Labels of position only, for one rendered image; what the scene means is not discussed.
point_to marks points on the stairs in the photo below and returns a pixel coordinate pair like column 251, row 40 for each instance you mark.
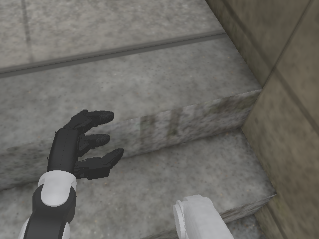
column 198, row 149

